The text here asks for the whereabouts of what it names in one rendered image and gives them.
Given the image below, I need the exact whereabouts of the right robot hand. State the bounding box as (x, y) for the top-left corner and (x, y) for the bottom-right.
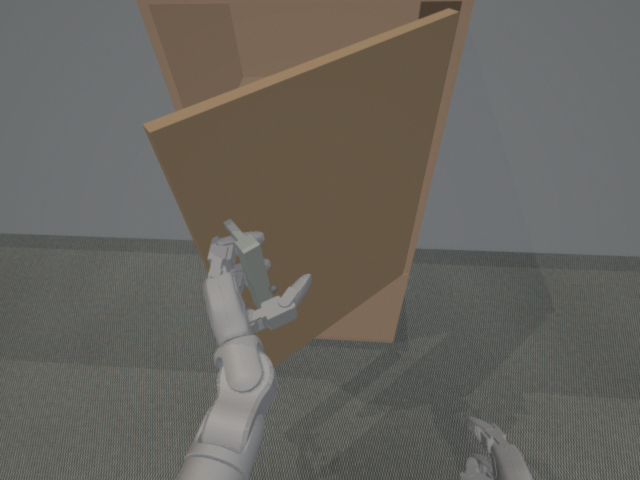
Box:
(460, 417), (533, 480)

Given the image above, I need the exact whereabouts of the left robot hand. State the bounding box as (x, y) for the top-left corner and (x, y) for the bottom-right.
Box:
(202, 231), (312, 347)

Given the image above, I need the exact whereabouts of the cupboard door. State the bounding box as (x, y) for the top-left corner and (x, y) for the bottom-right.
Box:
(142, 8), (459, 368)

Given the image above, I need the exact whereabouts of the handle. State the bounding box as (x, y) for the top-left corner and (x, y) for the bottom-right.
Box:
(223, 219), (273, 309)

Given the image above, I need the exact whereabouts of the robot left forearm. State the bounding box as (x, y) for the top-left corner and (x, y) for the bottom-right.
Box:
(176, 335), (278, 480)

